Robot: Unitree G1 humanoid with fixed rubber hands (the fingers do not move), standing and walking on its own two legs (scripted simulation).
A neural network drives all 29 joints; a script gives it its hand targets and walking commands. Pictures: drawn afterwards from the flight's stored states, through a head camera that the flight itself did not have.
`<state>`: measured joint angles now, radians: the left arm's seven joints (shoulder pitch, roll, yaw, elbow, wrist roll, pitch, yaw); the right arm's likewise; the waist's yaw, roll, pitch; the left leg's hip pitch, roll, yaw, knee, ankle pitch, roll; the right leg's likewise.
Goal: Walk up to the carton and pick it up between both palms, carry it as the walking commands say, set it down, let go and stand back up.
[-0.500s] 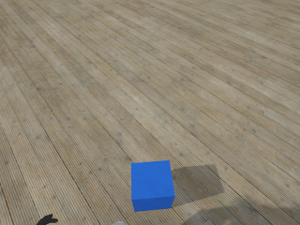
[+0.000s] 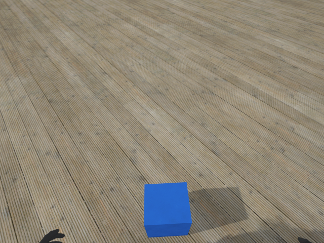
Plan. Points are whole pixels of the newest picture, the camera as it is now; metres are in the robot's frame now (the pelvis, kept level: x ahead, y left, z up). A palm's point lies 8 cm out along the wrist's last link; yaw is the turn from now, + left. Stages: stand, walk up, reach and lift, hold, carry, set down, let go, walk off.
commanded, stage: walk up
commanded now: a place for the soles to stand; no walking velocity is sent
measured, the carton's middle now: (166, 210) +0.39 +0.01 -0.62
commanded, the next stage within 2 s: reach and lift in 1.74 s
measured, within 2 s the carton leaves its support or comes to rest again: neither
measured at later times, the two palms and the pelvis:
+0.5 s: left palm out of the picture +0.12 +0.32 -0.07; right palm out of the picture +0.09 -0.33 -0.08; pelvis +0.00 +0.00 +0.00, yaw +0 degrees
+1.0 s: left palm out of the picture +0.08 +0.34 -0.07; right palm out of the picture +0.07 -0.31 -0.08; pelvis -0.03 +0.02 +0.00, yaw -1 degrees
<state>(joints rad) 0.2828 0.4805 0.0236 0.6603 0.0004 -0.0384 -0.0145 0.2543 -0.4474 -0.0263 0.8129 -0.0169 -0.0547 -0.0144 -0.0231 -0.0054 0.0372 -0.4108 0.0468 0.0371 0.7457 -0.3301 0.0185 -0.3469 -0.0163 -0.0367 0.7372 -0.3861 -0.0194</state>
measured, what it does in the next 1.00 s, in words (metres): stands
